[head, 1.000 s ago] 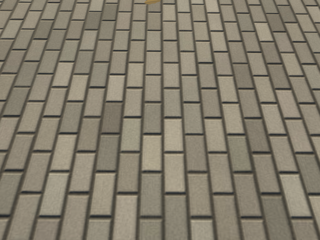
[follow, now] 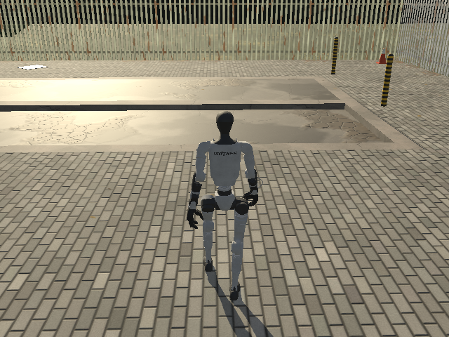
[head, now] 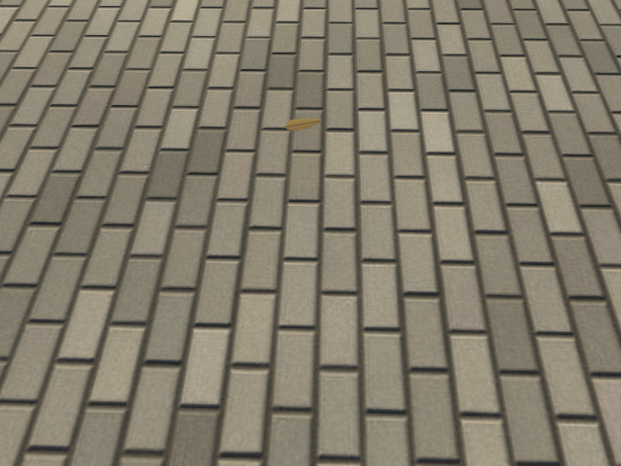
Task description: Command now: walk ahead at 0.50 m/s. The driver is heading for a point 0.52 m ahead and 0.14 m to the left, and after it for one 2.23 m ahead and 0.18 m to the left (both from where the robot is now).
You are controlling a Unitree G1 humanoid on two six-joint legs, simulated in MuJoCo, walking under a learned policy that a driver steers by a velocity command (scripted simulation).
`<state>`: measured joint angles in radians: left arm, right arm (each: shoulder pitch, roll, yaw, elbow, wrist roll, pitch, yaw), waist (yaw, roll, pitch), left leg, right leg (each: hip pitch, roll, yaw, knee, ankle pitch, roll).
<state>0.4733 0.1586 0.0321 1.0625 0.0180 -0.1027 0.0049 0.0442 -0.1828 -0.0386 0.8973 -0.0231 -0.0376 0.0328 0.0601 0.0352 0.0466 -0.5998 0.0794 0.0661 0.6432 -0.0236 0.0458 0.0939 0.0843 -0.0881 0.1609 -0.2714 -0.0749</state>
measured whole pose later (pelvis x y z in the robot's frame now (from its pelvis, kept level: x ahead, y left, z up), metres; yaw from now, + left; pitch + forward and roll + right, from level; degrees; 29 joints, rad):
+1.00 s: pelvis +0.54 -0.01 +0.01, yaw +0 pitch +0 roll -1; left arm 0.43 0.18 0.04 1.05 0.01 -0.09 0.00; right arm 0.15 -0.22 -0.05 0.93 -0.03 -0.03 0.03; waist 0.03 0.04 0.03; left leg -0.63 0.12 0.01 0.90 -0.11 0.02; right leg -0.04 0.09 -0.10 0.21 -0.18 -0.10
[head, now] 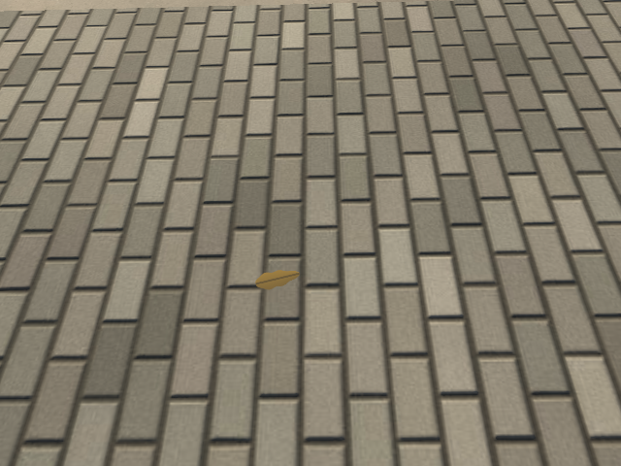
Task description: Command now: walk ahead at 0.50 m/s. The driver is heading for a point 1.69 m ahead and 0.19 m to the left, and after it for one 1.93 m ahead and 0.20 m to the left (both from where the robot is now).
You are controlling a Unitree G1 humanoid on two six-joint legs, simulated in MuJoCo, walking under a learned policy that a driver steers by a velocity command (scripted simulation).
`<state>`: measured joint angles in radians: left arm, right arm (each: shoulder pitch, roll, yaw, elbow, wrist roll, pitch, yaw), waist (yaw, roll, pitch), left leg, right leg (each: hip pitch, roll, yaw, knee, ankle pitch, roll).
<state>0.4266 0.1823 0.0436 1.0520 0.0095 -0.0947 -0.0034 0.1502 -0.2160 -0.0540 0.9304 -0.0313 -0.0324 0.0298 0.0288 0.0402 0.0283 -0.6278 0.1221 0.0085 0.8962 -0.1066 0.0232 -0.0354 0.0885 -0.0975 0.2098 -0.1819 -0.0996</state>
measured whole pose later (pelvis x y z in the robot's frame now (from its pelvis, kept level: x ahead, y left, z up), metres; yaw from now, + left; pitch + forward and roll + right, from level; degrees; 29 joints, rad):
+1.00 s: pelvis +0.55 +0.01 +0.00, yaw +0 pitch +0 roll +0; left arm 0.27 0.21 0.06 1.00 0.01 -0.08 0.00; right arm 0.27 -0.22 -0.05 0.97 -0.03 -0.06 0.01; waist 0.00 0.03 0.05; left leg -0.45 0.05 0.00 1.12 -0.29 0.07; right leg -0.20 0.07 -0.11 0.36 -0.16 -0.10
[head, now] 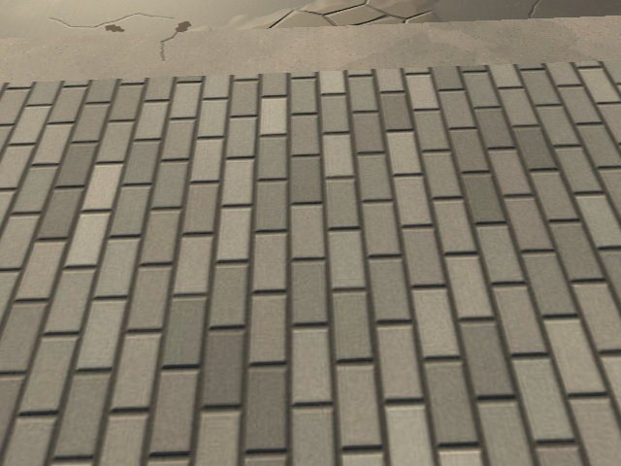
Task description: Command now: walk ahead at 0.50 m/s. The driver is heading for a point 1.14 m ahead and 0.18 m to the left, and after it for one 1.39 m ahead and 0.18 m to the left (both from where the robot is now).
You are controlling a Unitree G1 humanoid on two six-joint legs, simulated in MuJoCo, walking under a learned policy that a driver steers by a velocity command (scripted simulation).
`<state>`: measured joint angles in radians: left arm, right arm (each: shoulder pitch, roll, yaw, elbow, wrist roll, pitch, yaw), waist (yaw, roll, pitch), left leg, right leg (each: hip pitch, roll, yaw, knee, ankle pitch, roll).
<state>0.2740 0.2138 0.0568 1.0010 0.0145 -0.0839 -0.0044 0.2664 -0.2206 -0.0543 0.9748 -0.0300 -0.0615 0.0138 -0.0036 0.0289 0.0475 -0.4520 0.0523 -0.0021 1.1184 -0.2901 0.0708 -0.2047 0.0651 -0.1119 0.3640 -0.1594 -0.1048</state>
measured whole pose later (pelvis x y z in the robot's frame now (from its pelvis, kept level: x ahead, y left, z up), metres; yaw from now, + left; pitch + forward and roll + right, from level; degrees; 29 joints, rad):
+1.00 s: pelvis +0.54 +0.01 -0.02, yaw +0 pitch +0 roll +1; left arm 0.06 0.20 0.05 0.88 0.04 -0.08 -0.01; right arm 0.42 -0.19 -0.04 1.06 0.00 -0.07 -0.01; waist -0.04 0.01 0.06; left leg -0.09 -0.03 0.04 0.85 -0.48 0.07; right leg -0.42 0.01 -0.11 0.56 -0.14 -0.10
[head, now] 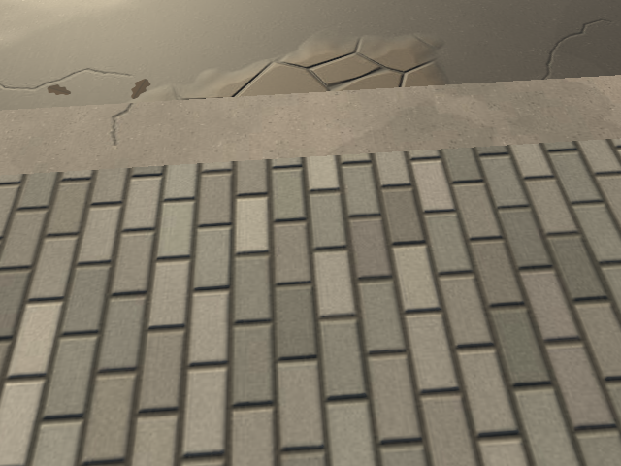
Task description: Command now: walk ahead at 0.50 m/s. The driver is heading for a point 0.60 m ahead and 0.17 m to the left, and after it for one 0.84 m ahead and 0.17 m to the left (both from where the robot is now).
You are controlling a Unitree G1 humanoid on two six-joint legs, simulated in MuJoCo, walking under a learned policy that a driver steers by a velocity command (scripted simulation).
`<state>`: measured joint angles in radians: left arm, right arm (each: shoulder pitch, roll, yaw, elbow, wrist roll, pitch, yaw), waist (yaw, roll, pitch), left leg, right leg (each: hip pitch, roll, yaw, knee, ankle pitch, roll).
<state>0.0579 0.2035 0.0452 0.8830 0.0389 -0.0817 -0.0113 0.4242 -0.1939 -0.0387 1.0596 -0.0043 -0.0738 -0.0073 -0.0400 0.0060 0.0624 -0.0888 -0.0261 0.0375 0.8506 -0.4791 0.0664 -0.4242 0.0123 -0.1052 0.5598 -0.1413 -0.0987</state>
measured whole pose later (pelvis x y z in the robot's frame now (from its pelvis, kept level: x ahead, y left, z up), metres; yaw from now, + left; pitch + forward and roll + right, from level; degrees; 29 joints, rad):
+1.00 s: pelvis +0.53 +0.04 +0.02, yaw +16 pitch +2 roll +1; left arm -0.02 0.23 0.03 0.77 0.03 -0.04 -0.02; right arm 0.46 -0.23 -0.07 0.96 -0.01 -0.06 -0.01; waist -0.11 -0.04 0.03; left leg 0.01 -0.13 -0.17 0.28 -0.31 0.10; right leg -0.59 -0.05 0.03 0.63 -0.06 0.04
